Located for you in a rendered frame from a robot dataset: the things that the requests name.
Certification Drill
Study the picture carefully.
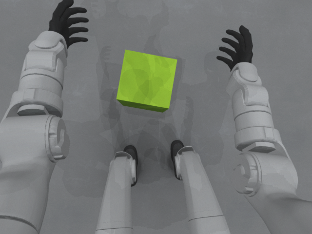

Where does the robot right forearm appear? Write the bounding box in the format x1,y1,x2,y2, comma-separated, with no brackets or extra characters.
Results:
225,62,292,162

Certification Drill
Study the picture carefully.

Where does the carton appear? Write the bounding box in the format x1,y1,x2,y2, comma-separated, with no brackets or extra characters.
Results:
117,50,177,113

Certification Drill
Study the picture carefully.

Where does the left robot upper arm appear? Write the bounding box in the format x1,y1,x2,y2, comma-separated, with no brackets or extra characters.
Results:
0,115,70,234

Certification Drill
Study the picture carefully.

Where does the robot left forearm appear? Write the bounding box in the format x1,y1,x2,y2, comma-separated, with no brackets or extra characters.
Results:
0,31,68,161

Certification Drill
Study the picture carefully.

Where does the robot left hand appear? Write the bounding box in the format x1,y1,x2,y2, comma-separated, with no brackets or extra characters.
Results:
49,0,89,49

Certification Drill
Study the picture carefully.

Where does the robot right hand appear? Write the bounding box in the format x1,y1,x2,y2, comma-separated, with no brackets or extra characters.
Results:
216,25,253,70

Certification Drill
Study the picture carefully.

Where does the right robot foot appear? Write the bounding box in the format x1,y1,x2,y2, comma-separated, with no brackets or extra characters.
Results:
171,140,184,180

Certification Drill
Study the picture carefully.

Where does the right robot thigh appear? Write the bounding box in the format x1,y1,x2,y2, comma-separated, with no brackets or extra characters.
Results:
175,151,231,234

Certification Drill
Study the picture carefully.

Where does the right robot upper arm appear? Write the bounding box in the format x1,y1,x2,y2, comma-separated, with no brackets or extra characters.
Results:
231,151,312,234

